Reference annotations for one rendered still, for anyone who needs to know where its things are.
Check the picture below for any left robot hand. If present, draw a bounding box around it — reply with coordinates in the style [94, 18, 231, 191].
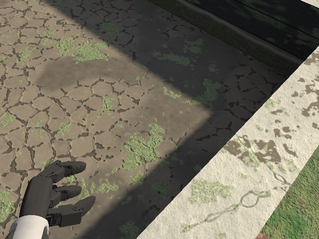
[19, 159, 96, 228]

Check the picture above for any left robot forearm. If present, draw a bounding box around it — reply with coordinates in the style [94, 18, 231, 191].
[5, 215, 49, 239]

